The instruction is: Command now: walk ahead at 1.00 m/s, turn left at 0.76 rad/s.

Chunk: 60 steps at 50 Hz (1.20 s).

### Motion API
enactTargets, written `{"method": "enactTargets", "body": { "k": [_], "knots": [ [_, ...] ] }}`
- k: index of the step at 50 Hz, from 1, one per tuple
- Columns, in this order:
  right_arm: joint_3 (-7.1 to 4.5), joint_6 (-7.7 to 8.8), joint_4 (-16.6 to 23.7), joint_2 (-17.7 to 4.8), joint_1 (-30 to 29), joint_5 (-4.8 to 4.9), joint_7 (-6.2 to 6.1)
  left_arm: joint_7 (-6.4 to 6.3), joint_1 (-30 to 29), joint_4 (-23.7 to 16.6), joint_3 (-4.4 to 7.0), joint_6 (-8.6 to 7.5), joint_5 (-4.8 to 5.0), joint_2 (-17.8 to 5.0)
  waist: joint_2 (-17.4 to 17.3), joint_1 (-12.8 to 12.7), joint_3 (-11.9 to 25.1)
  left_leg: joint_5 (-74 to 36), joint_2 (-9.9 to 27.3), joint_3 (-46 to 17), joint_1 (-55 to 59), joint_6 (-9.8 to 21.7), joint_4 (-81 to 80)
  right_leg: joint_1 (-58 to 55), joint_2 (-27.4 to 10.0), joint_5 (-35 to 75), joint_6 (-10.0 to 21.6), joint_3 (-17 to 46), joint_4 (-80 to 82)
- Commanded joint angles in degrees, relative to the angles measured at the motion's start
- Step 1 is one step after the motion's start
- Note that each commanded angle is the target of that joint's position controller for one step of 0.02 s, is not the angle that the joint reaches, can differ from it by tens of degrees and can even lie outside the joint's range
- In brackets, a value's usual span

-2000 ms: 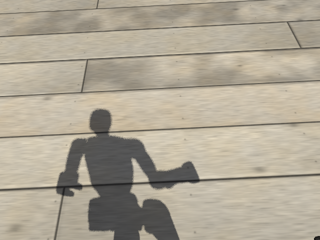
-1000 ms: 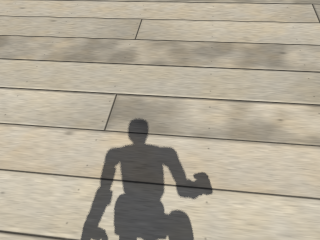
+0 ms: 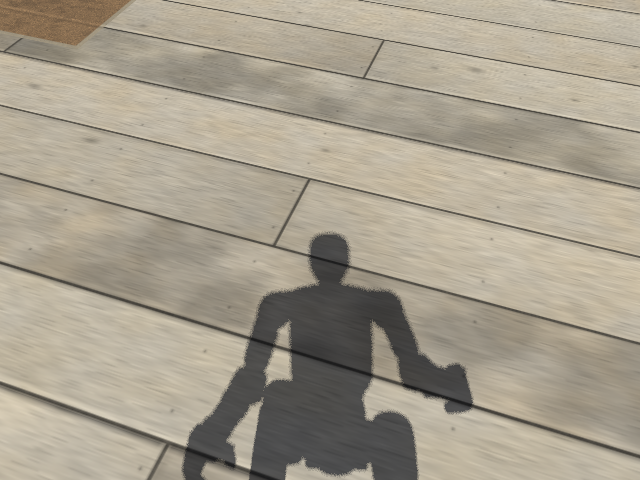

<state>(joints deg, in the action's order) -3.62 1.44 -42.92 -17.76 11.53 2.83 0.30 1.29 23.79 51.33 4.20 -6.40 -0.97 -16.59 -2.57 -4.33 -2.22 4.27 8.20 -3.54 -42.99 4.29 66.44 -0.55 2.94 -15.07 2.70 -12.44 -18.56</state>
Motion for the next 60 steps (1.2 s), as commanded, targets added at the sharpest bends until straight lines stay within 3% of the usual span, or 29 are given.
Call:
{"method": "enactTargets", "body": {
  "k": [1,4,7,9,11,12,13,14,15,16,18,21,25,28,30,32,33,34,35,36,37,38,43,47,51,56,58,59,60],
  "knots": [
    [0.28,0.13,3.0,0.0,-0.4,-0.36,0.81,-1.03,-8.9,-5.7,0.38,-1.5,-0.44,-5.0,4.1,4.2,-7.6,-9.6,1.1,0.5,0.0,0.1,-6.5,9.8,-14.0,16.1,1.2,3.1,13.6],
    [0.34,1.33,5.2,-0.7,-6.7,-0.56,2.87,-2.09,-5.4,-5.0,0.52,-0.6,-0.34,-6.8,0.6,2.1,-9.5,-13.7,-1.5,6.3,-1.7,1.4,-16.5,1.8,-13.9,27.1,-1.1,-1.7,13.2],
    [-0.28,2.08,7.4,-1.6,-7.7,-0.4,4.54,-3.54,-2.2,-4.5,1.09,0.88,0.15,-10.9,3.8,4.1,-5.3,-11.8,-8.1,13.5,9.7,3.7,-23.4,-3.7,-15.2,64.4,-2.9,-4.0,5.3],
    [-1.8,1.31,6.1,-4.1,1.5,-0.28,3.96,-4.12,-3.0,-3.5,1.53,2.21,0.63,-13.8,8.9,11.5,-0.9,-2.8,-11.8,12.3,21.0,5.8,-23.2,-5.8,-18.9,82.7,0.6,-1.6,-5.7],
    [-5.48,-0.68,-0.8,-10.7,26.2,-0.37,1.09,-2.68,-12.9,-4.2,1.2,2.94,1.38,-13.2,7.6,26.0,6.6,0.2,-9.8,5.3,46.6,8.7,-32.5,3.9,-14.9,70.1,3.4,0.0,-37.5],
    [-4.51,-0.61,-3.5,-12.3,25.9,-0.87,0.28,-1.39,-8.7,-5.2,-2.38,1.78,0.45,0.5,-13.8,17.6,5.1,3.3,-1.6,-7.2,56.7,8.4,-27.6,25.8,-3.5,-14.1,3.3,3.7,-65.8],
    [-2.25,1.82,0.9,-7.5,19.8,-4.23,0.68,-0.34,1.0,-6.7,-4.08,-1.22,5.65,4.7,-18.0,10.0,16.4,22.1,8.6,-37.8,63.4,16.7,-38.9,38.7,3.2,-19.8,5.8,22.4,-76.1],
    [-1.89,3.14,0.5,-3.2,18.9,-4.29,1.3,-0.03,-7.6,-7.2,-2.17,-2.4,7.39,-3.8,-5.5,13.3,11.3,29.9,9.9,-37.1,56.9,13.9,-50.8,40.4,-0.5,-13.1,7.1,23.1,-73.5],
    [-1.62,4.51,0.0,-2.2,15.7,-3.86,1.92,-0.06,-11.2,-9.1,-1.79,-2.41,7.71,-4.4,1.3,10.6,4.0,32.5,10.1,-33.6,48.7,12.7,-54.1,41.7,-3.2,-6.5,7.2,22.5,-67.8],
    [-1.29,5.57,-0.2,-0.9,10.6,-3.48,2.27,-0.62,-11.7,-8.4,-1.98,-1.53,6.29,-2.5,7.6,7.5,-0.1,28.8,8.8,-28.3,41.9,10.1,-55.2,40.6,-6.8,-1.6,6.1,22.8,-63.6],
    [-0.73,6.85,-1.0,0.6,5.7,-4.73,2.06,-0.98,-6.1,-5.7,-1.04,1.11,4.75,-3.4,5.1,3.3,-2.5,4.9,6.2,-14.8,31.2,5.6,-54.5,32.0,-10.5,3.1,2.5,24.4,-59.7],
    [-1.21,7.01,-2.4,-1.1,3.5,-3.72,0.35,-0.96,-7.4,-5.9,-0.48,3.42,3.45,-2.9,1.9,2.0,-3.3,-28.0,2.8,2.7,27.7,0.8,-54.6,30.7,-11.6,4.0,-2.0,19.9,-51.1],
    [-1.42,5.67,-1.3,-2.6,1.5,-3.88,-3.32,0.32,-16.2,-9.4,-1.42,2.92,2.24,0.1,1.8,4.4,-3.7,-29.4,-4.6,16.2,28.0,-1.7,-52.9,30.6,-7.9,21.8,-3.7,9.2,-28.4],
    [-2.17,3.68,-1.3,-5.7,6.0,-2.85,-5.19,2.25,-17.3,-11.1,-0.86,2.72,1.78,-0.6,-0.6,6.3,2.2,-38.8,-2.0,17.4,39.0,-2.3,-44.6,28.1,-2.7,27.7,-3.4,3.6,-17.9],
    [-2.88,2.01,0.8,-7.3,2.2,-1.99,-5.42,2.96,-9.1,-10.5,0.88,3.37,2.19,-4.6,-4.8,1.6,6.9,-48.9,0.7,17.0,41.9,-2.8,-35.2,21.2,0.2,21.7,-0.9,2.9,-18.0],
    [-2.58,1.83,3.5,-6.0,-6.3,-1.49,-3.84,1.63,9.0,-6.9,4.06,4.8,2.16,-11.6,-2.6,-9.2,13.2,-38.9,-0.4,15.2,34.4,-3.8,-11.7,1.5,0.1,22.9,3.5,8.5,-14.0],
    [-0.56,2.57,4.4,1.8,-7.5,-2.82,-1.46,0.43,8.1,-5.6,3.75,5.35,2.01,-11.8,12.9,-6.2,7.9,20.8,-10.1,13.8,23.0,-6.2,6.7,-2.5,-4.5,43.5,4.8,17.5,-11.7],
    [0.72,3.2,5.6,7.3,5.6,-3.08,0.29,0.2,-1.3,-10.6,2.97,4.21,-2.07,-13.5,23.5,6.4,12.4,37.6,-18.5,2.7,5.7,-8.9,25.8,-10.4,-14.0,60.4,18.2,45.6,-13.7],
    [0.33,3.86,5.4,-0.4,10.1,-3.22,0.76,0.77,-6.1,-15.2,3.84,3.35,-2.76,-15.7,15.5,4.7,25.0,32.5,-16.9,-7.5,4.3,-7.4,28.7,-14.4,-21.0,38.1,24.1,60.3,-2.5],
    [-0.68,3.78,6.5,-5.3,3.3,-2.5,0.46,1.03,-9.9,-17.9,3.68,3.26,-0.49,-12.8,5.2,3.9,19.0,27.4,-14.5,-7.3,2.8,-5.4,23.3,-8.6,-18.8,17.6,21.9,57.9,1.3],
    [-0.98,3.07,7.1,-5.5,-1.9,-3.22,-0.55,0.79,-12.3,-18.1,2.98,3.41,1.82,-9.9,-3.7,5.2,11.9,23.4,-12.2,-6.7,2.5,-5.3,17.4,0.0,-15.7,7.3,18.2,53.9,2.9],
    [-0.93,2.12,7.6,-5.3,-3.5,-3.71,-1.29,0.39,-13.1,-18.3,2.55,3.42,2.51,-8.7,-4.1,6.3,9.8,21.5,-11.1,-7.0,4.7,-5.6,12.7,5.9,-14.1,7.0,16.6,51.7,3.5],
    [-0.43,0.41,7.9,-1.6,-7.4,-4.09,-2.05,-2.43,-10.1,-19.0,3.52,5.86,2.06,-9.8,2.0,5.2,9.0,17.3,-11.9,-5.6,10.1,-8.8,-7.1,12.3,-6.1,28.1,11.2,39.5,-0.7],
    [-0.84,-0.19,7.7,-2.5,-10.3,-2.98,-2.53,-4.24,-11.2,-20.6,3.91,8.47,2.79,-10.5,6.9,4.0,10.6,10.3,-12.8,-6.9,9.6,-10.0,-14.7,11.3,-4.3,17.0,7.4,40.7,-2.0],
    [-1.24,0.87,8.0,-3.0,-13.5,-2.81,-2.23,-4.34,-11.8,-21.7,3.87,9.44,2.3,-9.8,11.2,2.2,8.2,8.3,-13.4,-7.5,11.4,-9.7,-22.4,11.2,-3.0,9.8,6.5,43.7,-2.8],
    [-1.52,2.73,5.9,-4.9,-9.7,-3.37,-0.44,-3.83,-13.5,-22.8,2.12,9.35,1.22,-7.2,13.0,1.7,11.5,6.1,-10.6,-5.6,20.2,-7.5,-32.4,7.6,-6.0,23.7,6.8,44.4,-9.7],
    [-1.06,3.12,5.2,-3.6,-7.6,-3.67,0.36,-3.27,-13.4,-21.9,0.53,9.0,1.13,-4.4,9.7,3.1,10.1,-6.4,-8.2,-5.5,30.5,-4.8,-44.0,11.9,-4.0,16.6,4.8,42.5,-11.3],
    [-0.43,2.98,6.3,-4.0,-9.4,-4.92,0.47,-2.64,-8.9,-20.2,-0.89,8.6,0.09,-0.7,0.9,1.0,10.9,-15.8,-0.3,-14.0,35.9,-1.9,-47.4,14.2,0.3,-1.5,1.4,37.4,-17.3],
    [0.31,2.34,7.4,-4.1,-12.3,-6.17,0.23,-2.41,-3.1,-18.6,-0.57,8.33,-0.3,-2.4,-8.0,-3.0,7.9,-26.7,5.5,-20.4,34.0,4.5,-45.8,16.0,5.8,-20.5,-2.5,30.5,-23.0]
  ]
}}
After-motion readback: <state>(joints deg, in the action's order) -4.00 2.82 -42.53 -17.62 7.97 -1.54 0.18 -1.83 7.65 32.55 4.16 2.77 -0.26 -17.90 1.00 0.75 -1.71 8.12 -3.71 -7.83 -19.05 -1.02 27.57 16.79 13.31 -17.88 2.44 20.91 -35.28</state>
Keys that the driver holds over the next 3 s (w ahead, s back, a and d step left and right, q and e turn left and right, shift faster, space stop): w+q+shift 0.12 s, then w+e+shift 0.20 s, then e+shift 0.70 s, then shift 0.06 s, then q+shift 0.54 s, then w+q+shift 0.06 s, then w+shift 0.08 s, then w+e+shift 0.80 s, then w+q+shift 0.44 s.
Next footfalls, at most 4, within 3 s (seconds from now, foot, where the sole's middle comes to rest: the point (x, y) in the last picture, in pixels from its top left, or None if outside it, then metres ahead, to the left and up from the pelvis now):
0.22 left None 0.41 0.09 -0.77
0.64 right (369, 379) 0.77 -0.03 -0.77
1.18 left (312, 325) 0.91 0.11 -0.77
1.58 right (382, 379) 0.77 -0.06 -0.77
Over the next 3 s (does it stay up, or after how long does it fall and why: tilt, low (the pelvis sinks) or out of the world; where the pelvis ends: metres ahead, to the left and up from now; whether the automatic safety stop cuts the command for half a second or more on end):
stays up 1.59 -0.24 -0.03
